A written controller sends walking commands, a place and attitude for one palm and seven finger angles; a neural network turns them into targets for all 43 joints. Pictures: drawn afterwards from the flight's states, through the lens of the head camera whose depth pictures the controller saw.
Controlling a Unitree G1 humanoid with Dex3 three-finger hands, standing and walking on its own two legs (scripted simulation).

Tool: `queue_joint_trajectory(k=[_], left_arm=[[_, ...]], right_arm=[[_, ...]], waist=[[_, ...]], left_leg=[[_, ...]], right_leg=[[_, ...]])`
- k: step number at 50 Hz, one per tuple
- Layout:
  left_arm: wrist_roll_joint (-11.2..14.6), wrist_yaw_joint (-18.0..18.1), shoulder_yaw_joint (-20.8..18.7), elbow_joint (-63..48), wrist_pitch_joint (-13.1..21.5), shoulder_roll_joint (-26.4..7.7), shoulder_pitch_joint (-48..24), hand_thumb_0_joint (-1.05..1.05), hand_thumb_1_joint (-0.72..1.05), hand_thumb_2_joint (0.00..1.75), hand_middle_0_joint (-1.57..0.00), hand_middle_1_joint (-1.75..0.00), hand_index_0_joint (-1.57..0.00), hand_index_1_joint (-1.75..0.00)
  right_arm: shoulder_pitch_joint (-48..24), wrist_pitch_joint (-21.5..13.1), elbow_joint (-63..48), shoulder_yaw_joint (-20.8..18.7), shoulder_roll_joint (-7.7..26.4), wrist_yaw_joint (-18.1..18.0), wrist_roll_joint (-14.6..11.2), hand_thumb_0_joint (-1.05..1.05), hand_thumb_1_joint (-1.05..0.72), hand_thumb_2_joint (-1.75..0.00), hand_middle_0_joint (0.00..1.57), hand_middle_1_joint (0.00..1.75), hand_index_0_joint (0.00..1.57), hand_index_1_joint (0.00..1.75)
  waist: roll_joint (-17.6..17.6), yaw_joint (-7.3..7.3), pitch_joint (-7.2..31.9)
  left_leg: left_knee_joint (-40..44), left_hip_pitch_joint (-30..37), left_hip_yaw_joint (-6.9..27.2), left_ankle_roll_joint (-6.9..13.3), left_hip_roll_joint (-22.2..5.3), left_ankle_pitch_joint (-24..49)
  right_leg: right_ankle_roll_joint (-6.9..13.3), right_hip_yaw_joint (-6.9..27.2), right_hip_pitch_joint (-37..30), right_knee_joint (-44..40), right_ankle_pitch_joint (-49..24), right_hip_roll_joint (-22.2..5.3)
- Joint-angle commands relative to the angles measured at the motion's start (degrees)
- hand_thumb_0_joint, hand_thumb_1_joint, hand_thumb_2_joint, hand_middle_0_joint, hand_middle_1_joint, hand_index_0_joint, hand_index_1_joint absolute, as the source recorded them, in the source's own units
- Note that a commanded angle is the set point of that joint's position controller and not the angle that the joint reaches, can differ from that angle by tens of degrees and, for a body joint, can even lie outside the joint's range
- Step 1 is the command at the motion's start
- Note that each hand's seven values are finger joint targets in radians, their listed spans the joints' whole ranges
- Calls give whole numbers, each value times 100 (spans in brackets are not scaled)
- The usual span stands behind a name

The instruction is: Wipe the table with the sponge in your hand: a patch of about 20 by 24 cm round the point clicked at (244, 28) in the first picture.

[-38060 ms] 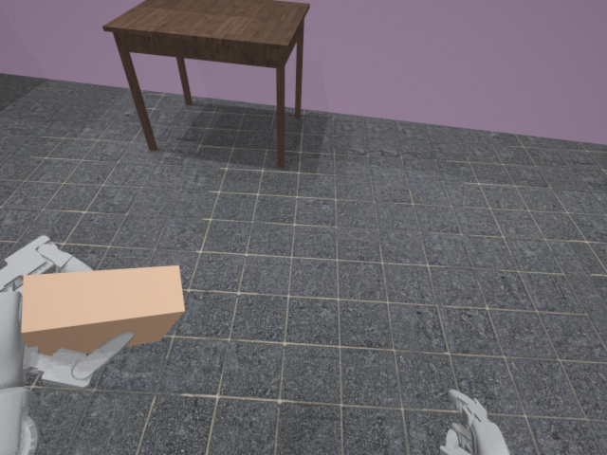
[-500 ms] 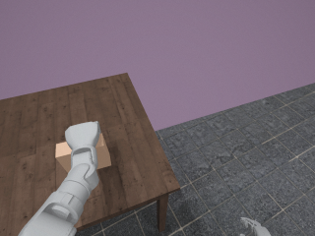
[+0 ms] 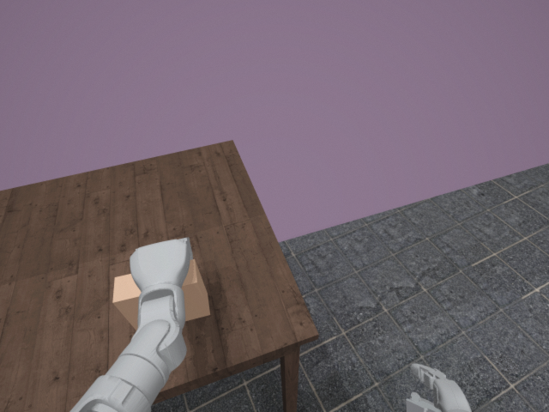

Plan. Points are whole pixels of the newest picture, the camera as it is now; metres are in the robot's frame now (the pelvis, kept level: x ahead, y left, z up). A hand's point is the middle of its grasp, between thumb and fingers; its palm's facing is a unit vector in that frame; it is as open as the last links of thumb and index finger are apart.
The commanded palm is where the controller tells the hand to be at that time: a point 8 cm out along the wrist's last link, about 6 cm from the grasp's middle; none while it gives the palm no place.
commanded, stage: wipe back along the middle lane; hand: left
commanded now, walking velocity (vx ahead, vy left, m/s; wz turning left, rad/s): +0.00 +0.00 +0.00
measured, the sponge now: (168, 302) +0.31 +0.23 -0.06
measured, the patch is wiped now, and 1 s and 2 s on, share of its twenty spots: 0.75 0.90 1.00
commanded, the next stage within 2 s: slide across to the third lane in 0.46 s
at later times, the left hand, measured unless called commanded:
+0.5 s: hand (179, 310) +0.27 +0.18 +0.00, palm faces -0.05 -0.06 -1.00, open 9.1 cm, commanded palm +0.22 +0.17 +0.03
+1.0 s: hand (201, 310) +0.27 +0.15 +0.00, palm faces -0.07 -0.06 -1.00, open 9.0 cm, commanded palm +0.24 +0.12 +0.05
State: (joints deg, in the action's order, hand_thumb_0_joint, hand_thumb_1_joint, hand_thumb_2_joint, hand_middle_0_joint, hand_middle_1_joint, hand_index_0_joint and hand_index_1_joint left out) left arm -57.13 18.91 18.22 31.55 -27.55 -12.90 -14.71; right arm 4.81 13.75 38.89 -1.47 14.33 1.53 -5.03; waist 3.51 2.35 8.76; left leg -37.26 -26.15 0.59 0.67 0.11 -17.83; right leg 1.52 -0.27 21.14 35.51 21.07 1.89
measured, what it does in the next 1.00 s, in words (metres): stands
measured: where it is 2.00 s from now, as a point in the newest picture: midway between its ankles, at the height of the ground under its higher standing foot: outside the picture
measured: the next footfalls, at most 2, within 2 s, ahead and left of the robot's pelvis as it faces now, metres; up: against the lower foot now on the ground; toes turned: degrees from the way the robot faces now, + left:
none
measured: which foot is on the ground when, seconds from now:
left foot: down 0.00-1.00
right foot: down 0.00-1.00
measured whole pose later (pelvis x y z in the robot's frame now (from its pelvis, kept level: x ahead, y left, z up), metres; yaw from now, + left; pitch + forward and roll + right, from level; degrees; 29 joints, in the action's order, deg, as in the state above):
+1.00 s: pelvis -0.02 -0.02 +0.00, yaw +0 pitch +3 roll +0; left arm -57.0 17.3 25.1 24.0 -28.2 -9.6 -8.8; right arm 1.8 11.3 40.0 -2.3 14.1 2.4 -5.0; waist 5.0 4.1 6.6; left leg -35.4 -22.3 1.2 -0.9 -0.3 -15.9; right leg 3.1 -0.8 18.5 36.6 20.8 2.4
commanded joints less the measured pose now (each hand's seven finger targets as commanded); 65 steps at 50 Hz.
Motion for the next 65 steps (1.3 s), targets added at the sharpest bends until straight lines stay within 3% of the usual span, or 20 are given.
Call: queue_joint_trajectory(k=[1,2,5,11,13,17,18,22,25,27,28,32,41,46,50,52,53,54,60,65], left_arm=[[214,-207,116,-655,3,191,-156,0,10,130,-120,-160,-120,-160],[221,-197,-77,-708,-8,23,29,0,10,130,-120,-160,-120,-160],[198,-204,209,-955,-42,257,139,0,10,130,-120,-160,-120,-160],[159,-212,-7,-1129,-126,-16,403,0,10,130,-120,-160,-120,-160],[125,-229,139,-1314,-124,111,491,0,10,130,-120,-160,-120,-160],[62,-251,-18,-1354,-144,-110,371,0,10,130,-120,-160,-120,-160],[54,-268,214,-1425,-148,106,459,0,10,130,-120,-160,-120,-160],[73,-297,31,-1473,-109,-76,620,0,10,130,-120,-160,-120,-160],[102,-302,205,-1510,-76,116,628,0,10,130,-120,-160,-120,-160],[95,-269,-142,-1450,-67,-202,640,0,10,130,-120,-160,-120,-160],[85,-270,58,-1438,-50,-4,496,0,10,130,-120,-160,-120,-160],[80,-262,36,-1769,-30,-84,67,0,10,130,-120,-160,-120,-160],[146,-282,664,-1895,152,463,-511,0,10,130,-120,-160,-120,-160],[144,-153,650,-1625,198,570,-664,0,10,130,-120,-160,-120,-160],[149,-51,799,-1473,144,778,-821,0,10,130,-120,-160,-120,-160],[163,-19,612,-1365,78,610,-978,0,10,130,-120,-160,-120,-160],[170,-19,825,-1345,54,820,-1048,0,10,130,-120,-160,-120,-160],[174,6,723,-1233,33,716,-1160,0,10,130,-120,-160,-120,-160],[118,48,1049,-816,-6,1123,-1683,0,10,130,-120,-160,-120,-160],[171,128,946,-477,-9,1106,-1977,0,10,130,-120,-160,-120,-160]], right_arm=[[-1075,-261,-973,-198,675,29,-5,0,-90,-90,20,30,20,30],[-1098,-263,-983,-207,701,42,3,0,-90,-90,20,30,20,30],[-1198,-261,-1036,-180,654,65,-13,0,-90,-90,20,30,20,30],[-1323,-279,-1045,-150,647,56,-30,0,-90,-90,20,30,20,30],[-1370,-291,-1099,-143,619,67,-25,0,-90,-90,20,30,20,30],[-1422,-286,-1069,-145,648,69,-27,0,-90,-90,20,30,20,30],[-1449,-300,-1124,-129,598,78,-33,0,-90,-90,20,30,20,30],[-1486,-320,-1132,-143,624,77,-20,0,-90,-90,20,30,20,30],[-1485,-343,-1139,-126,595,65,-22,0,-90,-90,20,30,20,30],[-1467,-351,-1091,-142,649,39,-11,0,-90,-90,20,30,20,30],[-1449,-359,-1080,-131,608,23,-14,0,-90,-90,20,30,20,30],[-1508,-381,-1052,-176,625,3,2,0,-90,-90,20,30,20,30],[-1533,-510,-988,-192,528,30,-24,0,-90,-90,20,30,20,30],[-1529,-540,-879,-221,530,53,-13,0,-90,-90,20,30,20,30],[-1542,-542,-836,-236,504,111,-15,0,-90,-90,20,30,20,30],[-1568,-520,-787,-233,529,116,-3,0,-90,-90,20,30,20,30],[-1575,-519,-809,-223,493,109,-20,0,-90,-90,20,30,20,30],[-1583,-518,-771,-220,498,100,-19,0,-90,-90,20,30,20,30],[-1544,-503,-694,-223,453,144,-16,0,-90,-90,20,30,20,30],[-1491,-475,-627,-237,466,135,0,0,-90,-90,20,30,20,30]], waist=[[-837,2,763],[-838,76,817],[-875,26,659],[-966,84,530],[-853,95,643],[-722,99,417],[-657,89,414],[-675,161,459],[-840,105,425],[-870,165,441],[-930,92,417],[-760,73,521],[-733,-34,507],[-1052,-3,634],[-979,-2,639],[-946,34,687],[-974,-3,686],[-1014,-5,576],[-745,-63,578],[-952,-78,751]], left_leg=[[292,850,69,159,49,1640],[312,823,98,148,72,1679],[310,832,77,153,76,1618],[333,806,43,158,144,1458],[351,852,50,152,148,1480],[405,822,77,143,160,1259],[395,859,55,156,168,1257],[420,825,80,152,177,1154],[388,807,32,171,182,1098],[422,739,57,156,185,1041],[400,759,11,171,189,1009],[431,893,36,188,178,1021],[475,1137,76,228,109,974],[461,1101,54,193,88,1065],[449,1128,24,184,80,1117],[490,1098,41,167,88,1092],[480,1111,14,178,87,1042],[477,1079,5,174,90,956],[452,1099,33,170,89,921],[399,1001,-9,160,109,875]], right_leg=[[277,-15,-238,-420,-2438,3],[299,38,-339,-413,-2502,22],[276,27,-289,-407,-2480,4],[268,164,-387,-480,-2486,3],[275,168,-446,-429,-2477,-4],[306,253,-305,-538,-2109,34],[291,190,-300,-506,-2056,17],[306,294,-329,-565,-1920,34],[265,264,-312,-560,-1942,19],[278,367,-350,-593,-1906,33],[248,316,-326,-573,-1913,13],[265,391,-336,-659,-1865,3],[254,168,-134,-657,-1555,18],[242,167,-212,-613,-1793,7],[248,123,-203,-600,-1859,6],[266,192,-263,-652,-1840,19],[228,131,-232,-636,-1732,-9],[224,142,-162,-691,-1644,-1],[255,50,33,-637,-1474,7],[225,93,-53,-637,-1559,-28]])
